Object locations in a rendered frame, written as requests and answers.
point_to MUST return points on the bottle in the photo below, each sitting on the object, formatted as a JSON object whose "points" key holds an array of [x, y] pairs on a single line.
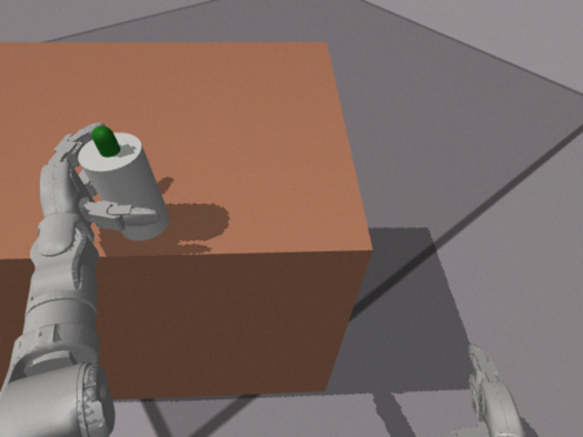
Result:
{"points": [[118, 168]]}

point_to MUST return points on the left robot arm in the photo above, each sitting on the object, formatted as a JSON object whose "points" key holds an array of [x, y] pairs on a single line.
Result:
{"points": [[54, 386]]}

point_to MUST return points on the right robot hand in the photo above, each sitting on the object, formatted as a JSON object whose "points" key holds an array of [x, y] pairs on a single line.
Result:
{"points": [[492, 401]]}

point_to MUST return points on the left robot hand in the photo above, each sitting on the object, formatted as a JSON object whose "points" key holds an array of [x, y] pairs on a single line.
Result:
{"points": [[62, 190]]}

